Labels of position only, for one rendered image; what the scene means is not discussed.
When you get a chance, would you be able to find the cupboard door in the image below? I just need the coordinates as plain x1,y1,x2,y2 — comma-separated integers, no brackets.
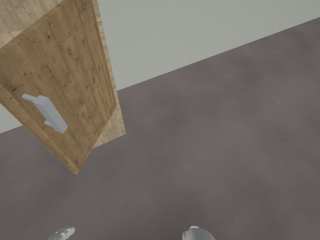
0,0,117,175

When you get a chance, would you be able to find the right robot thigh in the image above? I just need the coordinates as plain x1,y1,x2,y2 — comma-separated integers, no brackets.
182,228,215,240

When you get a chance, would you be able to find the left robot hand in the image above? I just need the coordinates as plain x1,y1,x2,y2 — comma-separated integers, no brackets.
48,226,75,240

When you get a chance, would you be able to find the handle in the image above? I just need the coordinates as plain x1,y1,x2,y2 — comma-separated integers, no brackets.
21,93,68,133

